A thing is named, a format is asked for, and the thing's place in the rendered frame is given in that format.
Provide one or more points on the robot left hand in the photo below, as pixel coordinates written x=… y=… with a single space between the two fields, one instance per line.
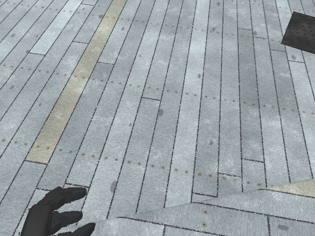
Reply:
x=43 y=219

